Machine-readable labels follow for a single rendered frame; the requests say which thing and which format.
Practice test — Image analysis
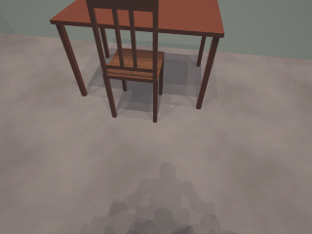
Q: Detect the table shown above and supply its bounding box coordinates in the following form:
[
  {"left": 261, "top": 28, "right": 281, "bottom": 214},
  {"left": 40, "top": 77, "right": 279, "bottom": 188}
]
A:
[{"left": 50, "top": 0, "right": 225, "bottom": 109}]

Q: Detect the chair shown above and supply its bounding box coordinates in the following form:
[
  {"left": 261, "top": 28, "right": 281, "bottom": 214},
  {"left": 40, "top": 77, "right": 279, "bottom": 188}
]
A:
[{"left": 86, "top": 0, "right": 165, "bottom": 123}]

